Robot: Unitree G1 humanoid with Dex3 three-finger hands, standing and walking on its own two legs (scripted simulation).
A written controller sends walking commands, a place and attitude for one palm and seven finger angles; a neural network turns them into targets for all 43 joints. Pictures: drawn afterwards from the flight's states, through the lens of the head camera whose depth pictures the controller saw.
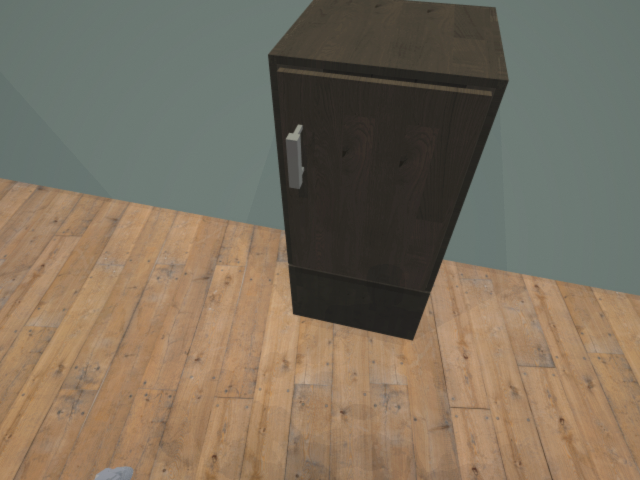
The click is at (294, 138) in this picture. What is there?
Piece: cupboard door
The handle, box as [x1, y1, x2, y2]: [286, 124, 303, 188]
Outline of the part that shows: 298,124 294,132 289,133 286,138 289,187 299,188 302,182 301,174 303,171 300,158 299,134 302,129 302,125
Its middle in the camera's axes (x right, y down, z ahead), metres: -0.05 -0.18 +0.84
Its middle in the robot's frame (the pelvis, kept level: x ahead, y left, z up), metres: +0.74 +0.09 -0.02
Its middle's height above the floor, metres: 0.75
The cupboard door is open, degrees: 0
